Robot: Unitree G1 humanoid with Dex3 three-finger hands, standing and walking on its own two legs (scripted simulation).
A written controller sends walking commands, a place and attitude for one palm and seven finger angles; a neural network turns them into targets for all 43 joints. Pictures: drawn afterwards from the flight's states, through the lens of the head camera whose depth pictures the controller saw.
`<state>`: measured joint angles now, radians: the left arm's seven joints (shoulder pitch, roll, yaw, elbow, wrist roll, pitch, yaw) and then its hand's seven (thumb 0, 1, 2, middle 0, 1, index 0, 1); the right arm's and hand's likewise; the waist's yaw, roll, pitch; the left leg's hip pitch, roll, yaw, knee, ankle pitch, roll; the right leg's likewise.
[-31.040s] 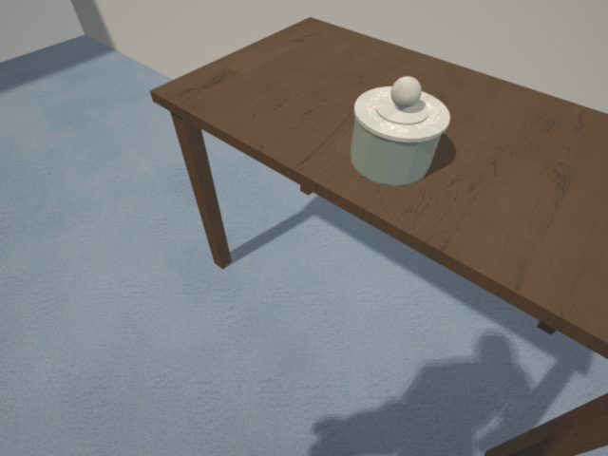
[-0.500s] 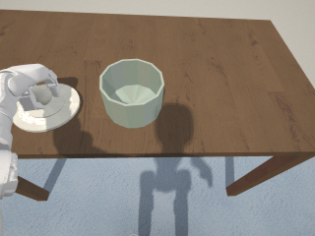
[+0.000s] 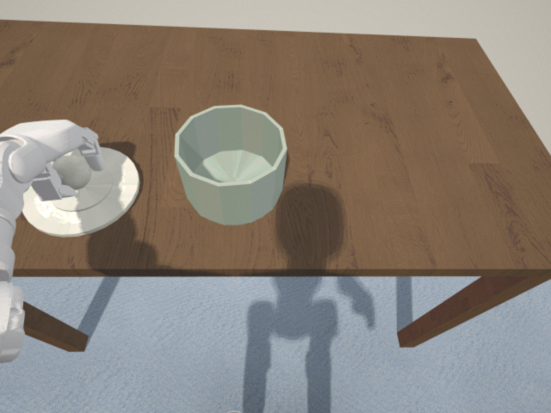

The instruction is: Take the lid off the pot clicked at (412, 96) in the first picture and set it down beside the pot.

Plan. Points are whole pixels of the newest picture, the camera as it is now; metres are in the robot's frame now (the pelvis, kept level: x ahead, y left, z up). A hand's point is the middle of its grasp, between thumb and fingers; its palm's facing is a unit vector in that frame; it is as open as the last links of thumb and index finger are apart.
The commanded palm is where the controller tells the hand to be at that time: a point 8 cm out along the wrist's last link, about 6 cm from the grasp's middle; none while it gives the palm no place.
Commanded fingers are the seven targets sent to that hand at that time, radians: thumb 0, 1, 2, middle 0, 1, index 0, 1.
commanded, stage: open the fingers wide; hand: left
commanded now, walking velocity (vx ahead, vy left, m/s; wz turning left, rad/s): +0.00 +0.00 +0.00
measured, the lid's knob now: (71, 172) +0.45 +0.32 +0.05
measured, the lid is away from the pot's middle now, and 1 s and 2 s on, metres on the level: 0.25 0.25 0.25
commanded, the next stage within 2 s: raise the empty hand in 0.56 s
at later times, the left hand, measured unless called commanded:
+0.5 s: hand (60, 172) +0.43 +0.32 +0.08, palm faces -0.43 -0.10 -0.90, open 10.8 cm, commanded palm +0.45 +0.31 +0.14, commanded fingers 0.00 -0.03 0.69 -0.37 -0.83 -0.37 -0.83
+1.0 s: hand (38, 161) +0.43 +0.33 +0.11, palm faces -0.40 -0.09 -0.91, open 11.0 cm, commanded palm +0.44 +0.32 +0.18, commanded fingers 0.00 -0.04 0.71 -0.37 -0.81 -0.37 -0.81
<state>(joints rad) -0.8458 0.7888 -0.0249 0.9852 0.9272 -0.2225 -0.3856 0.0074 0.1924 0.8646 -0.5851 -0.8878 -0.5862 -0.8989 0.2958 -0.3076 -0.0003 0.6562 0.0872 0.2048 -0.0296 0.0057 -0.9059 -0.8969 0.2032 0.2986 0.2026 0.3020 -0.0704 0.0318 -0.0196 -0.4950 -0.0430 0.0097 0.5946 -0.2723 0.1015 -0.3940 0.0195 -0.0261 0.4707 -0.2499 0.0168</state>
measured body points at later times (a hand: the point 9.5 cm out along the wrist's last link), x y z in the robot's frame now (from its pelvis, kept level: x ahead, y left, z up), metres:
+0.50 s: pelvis +0.00 +0.01 +0.00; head +0.08 +0.02 +0.44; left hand +0.45 +0.32 +0.13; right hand +0.05 -0.27 -0.12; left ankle +0.01 +0.05 -0.73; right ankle -0.02 -0.14 -0.73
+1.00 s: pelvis -0.01 +0.01 +0.00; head +0.06 +0.03 +0.45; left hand +0.44 +0.33 +0.16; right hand +0.06 -0.26 -0.11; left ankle +0.01 +0.05 -0.73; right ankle -0.02 -0.14 -0.73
